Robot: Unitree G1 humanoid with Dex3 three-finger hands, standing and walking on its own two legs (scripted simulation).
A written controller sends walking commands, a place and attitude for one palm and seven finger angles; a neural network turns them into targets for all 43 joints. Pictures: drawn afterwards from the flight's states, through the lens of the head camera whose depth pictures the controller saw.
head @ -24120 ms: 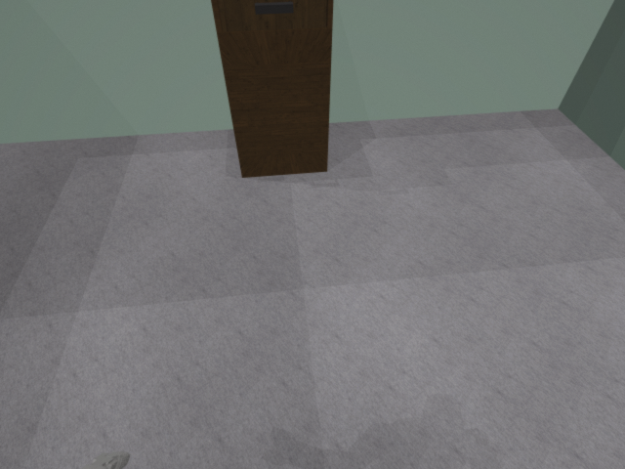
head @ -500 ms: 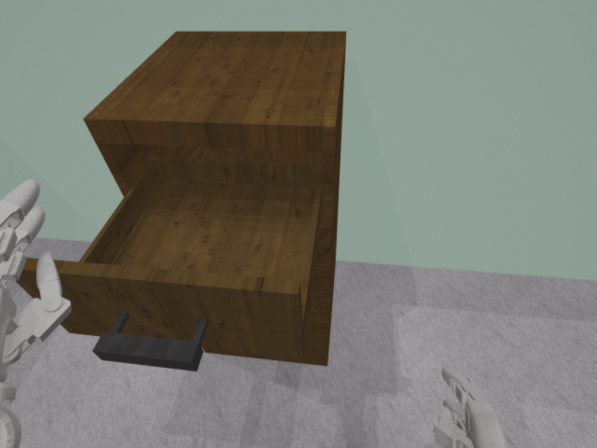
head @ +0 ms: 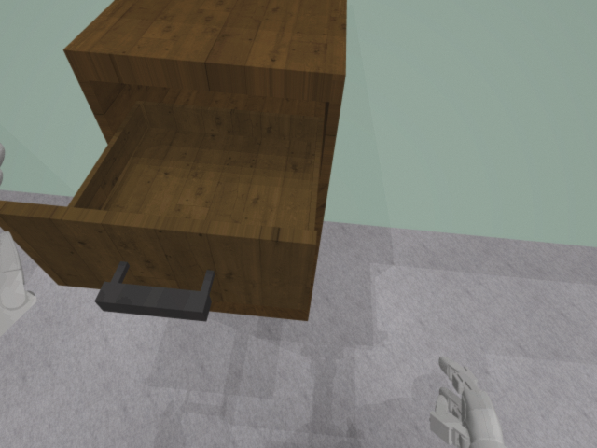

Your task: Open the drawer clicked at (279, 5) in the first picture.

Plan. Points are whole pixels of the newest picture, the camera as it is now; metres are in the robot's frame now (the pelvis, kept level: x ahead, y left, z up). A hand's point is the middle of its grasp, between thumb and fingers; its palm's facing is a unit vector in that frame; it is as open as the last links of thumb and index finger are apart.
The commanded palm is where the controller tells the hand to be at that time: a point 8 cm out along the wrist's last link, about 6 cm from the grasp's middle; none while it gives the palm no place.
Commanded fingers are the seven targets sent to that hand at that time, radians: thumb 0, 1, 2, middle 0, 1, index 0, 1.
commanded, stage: step back with the hand held close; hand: left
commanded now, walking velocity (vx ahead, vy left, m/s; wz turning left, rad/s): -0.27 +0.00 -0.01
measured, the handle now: (160, 286) +0.30 +0.21 +0.03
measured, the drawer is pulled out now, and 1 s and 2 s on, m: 0.29 0.29 0.29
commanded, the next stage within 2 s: stop stepping back and stand still in 0.64 s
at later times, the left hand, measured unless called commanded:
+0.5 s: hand out of the picture +0.14 +0.23 +0.22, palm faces +0.35 -0.81 -0.48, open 7.4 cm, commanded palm +0.07 +0.28 +0.23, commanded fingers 0.00 0.90 0.90 -0.20 -0.30 -0.20 -0.30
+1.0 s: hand out of the picture -0.01 +0.20 +0.22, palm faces +0.35 -0.78 -0.52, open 7.4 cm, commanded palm -0.08 +0.25 +0.23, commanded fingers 0.00 0.90 0.90 -0.20 -0.30 -0.20 -0.30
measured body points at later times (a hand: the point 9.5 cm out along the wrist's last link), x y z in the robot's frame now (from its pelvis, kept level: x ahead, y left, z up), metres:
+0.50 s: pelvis -0.07 +0.00 +0.01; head -0.02 +0.02 +0.45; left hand +0.12 +0.27 +0.24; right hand +0.11 -0.22 -0.07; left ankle +0.02 +0.09 -0.73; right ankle -0.13 -0.14 -0.71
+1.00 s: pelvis -0.21 -0.03 +0.00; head -0.17 -0.01 +0.45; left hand -0.04 +0.24 +0.24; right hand -0.02 -0.26 -0.06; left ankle -0.16 +0.08 -0.73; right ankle -0.17 -0.14 -0.73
